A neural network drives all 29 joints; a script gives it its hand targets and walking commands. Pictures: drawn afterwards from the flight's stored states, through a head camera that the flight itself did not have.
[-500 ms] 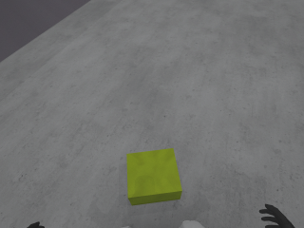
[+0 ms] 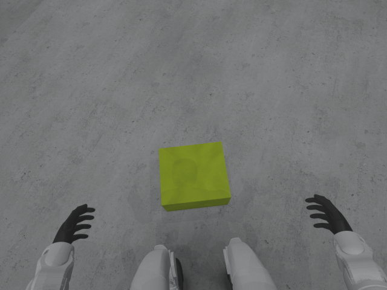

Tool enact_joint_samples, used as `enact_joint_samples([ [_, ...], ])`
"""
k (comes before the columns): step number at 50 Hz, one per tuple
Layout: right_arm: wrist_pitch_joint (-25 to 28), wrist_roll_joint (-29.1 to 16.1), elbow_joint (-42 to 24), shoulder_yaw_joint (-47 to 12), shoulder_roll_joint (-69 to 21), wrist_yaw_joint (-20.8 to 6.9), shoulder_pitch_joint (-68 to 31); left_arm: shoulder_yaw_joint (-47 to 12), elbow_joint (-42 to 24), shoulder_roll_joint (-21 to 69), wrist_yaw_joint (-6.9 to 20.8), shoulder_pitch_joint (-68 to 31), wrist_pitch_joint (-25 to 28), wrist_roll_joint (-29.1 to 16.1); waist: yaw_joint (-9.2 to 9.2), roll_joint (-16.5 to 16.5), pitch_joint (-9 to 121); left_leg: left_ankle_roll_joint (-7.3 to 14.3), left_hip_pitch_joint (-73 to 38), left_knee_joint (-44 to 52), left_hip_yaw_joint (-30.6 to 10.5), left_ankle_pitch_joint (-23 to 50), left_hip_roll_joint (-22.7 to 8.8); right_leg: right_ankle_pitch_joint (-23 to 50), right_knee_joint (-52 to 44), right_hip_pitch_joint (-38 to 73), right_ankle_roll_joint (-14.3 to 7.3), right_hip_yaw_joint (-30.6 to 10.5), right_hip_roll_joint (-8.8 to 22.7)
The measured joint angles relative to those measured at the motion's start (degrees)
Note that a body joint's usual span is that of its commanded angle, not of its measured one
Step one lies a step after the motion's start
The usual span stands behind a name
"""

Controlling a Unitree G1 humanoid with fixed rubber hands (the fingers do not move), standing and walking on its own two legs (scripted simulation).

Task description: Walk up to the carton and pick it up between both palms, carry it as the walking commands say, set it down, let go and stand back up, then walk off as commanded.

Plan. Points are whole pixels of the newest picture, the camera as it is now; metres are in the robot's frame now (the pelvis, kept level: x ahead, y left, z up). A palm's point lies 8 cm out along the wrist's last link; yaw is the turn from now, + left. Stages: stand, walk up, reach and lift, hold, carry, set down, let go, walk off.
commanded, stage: reach and lift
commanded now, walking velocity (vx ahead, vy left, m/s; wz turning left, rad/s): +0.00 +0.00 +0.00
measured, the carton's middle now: (193, 177) +0.51 +0.02 -0.64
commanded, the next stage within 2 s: none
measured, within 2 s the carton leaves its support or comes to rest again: neither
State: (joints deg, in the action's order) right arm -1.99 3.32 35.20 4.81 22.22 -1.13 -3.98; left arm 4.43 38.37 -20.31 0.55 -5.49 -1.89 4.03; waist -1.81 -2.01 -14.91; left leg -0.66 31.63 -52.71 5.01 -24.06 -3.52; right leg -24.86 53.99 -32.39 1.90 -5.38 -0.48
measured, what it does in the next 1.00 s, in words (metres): lowers itself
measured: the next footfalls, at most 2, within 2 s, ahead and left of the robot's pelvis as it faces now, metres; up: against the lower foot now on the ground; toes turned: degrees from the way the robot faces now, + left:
none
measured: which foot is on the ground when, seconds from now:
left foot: down 0.00-1.00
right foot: down 0.00-1.00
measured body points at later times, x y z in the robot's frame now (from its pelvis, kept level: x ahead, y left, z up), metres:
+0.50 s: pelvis -0.04 +0.00 -0.04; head +0.21 -0.02 +0.33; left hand +0.38 +0.25 -0.13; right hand +0.38 -0.26 -0.14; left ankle +0.03 +0.13 -0.69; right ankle +0.03 -0.14 -0.69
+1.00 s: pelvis -0.05 -0.01 -0.07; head +0.30 -0.02 +0.22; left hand +0.52 +0.23 -0.16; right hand +0.52 -0.24 -0.17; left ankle +0.03 +0.13 -0.69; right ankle +0.03 -0.14 -0.69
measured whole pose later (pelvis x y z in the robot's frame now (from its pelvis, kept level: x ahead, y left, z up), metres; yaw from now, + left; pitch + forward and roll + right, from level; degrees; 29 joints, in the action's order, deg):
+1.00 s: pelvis -0.05 -0.01 -0.07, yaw +2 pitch +35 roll +2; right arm -12.9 -5.1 49.0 8.4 26.2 1.6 -74.2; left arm 11.3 43.9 -27.2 -1.9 -70.9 -13.1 -4.0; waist -1.7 -0.6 -15.4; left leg -0.3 80.1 -64.6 4.3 -19.3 -3.3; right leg -20.9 66.9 -81.0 2.1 -5.4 -0.6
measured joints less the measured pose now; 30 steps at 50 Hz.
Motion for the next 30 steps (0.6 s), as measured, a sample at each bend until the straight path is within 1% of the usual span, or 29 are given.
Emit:
enact_joint_samples([
  [7,-1.7,-2.0,-0.3,0.0,0.0,1.5,-10.1,0.0,0.0,0.0,-0.1,-12.3,-1.7,0.0,0.00,0.5,0.0,0.1,9.1,-3.7,-0.2,0.0,0.0,-0.1,3.9,-9.2,0.1,0.0,0.0],
  [11,-2.6,-2.7,-0.3,0.0,0.0,1.7,-14.0,0.6,0.0,0.0,-0.1,-15.8,-2.8,-0.4,0.01,1.0,0.1,0.2,13.6,-5.1,-0.3,0.2,0.1,-0.1,5.4,-13.6,0.1,0.0,0.0],
  [17,-2.9,-4.3,0.0,0.0,0.0,2.0,-20.4,2.5,0.0,-0.3,-1.0,-19.8,-3.7,-2.5,0.03,1.4,0.7,0.2,20.2,-7.0,-0.4,0.8,0.1,0.4,7.4,-20.2,0.1,0.0,0.0],
  [21,-4.0,-5.2,1.9,0.0,0.0,2.1,-27.3,2.6,0.0,-1.2,-1.4,-25.0,-5.0,-3.8,0.04,1.4,0.9,0.2,24.6,-8.3,-0.5,1.4,0.1,1.0,8.8,-24.6,0.2,0.0,0.0],
  [30,-8.5,-6.5,6.9,1.4,0.0,2.5,-43.7,3.3,0.7,-3.3,-1.6,-41.2,-9.3,-5.3,0.04,1.4,1.0,0.3,34.0,-10.1,-0.6,3.4,0.2,2.8,10.9,-34.1,0.2,0.0,-0.1],
])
